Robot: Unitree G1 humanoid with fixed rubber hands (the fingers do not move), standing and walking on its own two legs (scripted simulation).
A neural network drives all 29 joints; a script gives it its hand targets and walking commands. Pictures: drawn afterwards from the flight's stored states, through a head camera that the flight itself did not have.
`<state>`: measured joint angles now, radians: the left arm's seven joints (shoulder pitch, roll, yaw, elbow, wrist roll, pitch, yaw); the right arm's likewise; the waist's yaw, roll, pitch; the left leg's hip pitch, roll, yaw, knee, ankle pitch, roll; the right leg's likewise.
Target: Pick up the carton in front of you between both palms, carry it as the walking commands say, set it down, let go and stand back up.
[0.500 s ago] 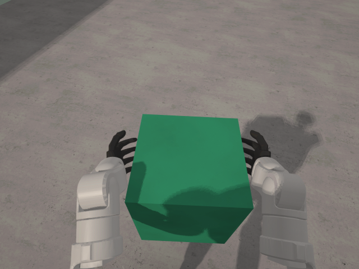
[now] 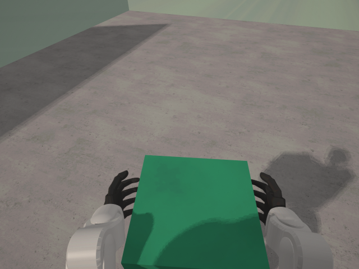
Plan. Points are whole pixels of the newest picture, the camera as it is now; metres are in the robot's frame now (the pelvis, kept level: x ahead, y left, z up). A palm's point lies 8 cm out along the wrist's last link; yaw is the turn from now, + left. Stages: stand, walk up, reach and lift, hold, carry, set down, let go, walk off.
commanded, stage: carry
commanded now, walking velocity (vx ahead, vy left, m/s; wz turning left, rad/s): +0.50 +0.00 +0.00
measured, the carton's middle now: (191, 231) +0.23 +0.00 +0.01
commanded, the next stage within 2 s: none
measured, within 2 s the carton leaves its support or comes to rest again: neither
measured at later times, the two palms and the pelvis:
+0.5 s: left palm (135, 113) +0.57 +0.18 +0.07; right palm (232, 115) +0.55 -0.12 +0.08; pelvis +0.33 +0.04 -0.01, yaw -4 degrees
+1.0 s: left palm (161, 63) +0.89 +0.12 +0.09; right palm (234, 65) +0.88 -0.18 +0.08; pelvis +0.65 -0.02 -0.01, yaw -1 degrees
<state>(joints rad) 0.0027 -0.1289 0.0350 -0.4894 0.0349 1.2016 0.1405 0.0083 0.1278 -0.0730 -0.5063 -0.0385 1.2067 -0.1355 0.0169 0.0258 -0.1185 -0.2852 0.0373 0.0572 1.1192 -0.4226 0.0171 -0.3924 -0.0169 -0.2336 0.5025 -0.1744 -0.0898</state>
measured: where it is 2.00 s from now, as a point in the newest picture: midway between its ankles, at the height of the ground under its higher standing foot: (192, 144)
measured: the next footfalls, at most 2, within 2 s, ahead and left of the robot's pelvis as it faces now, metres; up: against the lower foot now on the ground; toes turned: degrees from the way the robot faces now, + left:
left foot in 0.42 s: +0.47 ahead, +0.13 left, +0.00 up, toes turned +8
right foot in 0.92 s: +0.78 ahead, -0.12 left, +0.00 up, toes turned -13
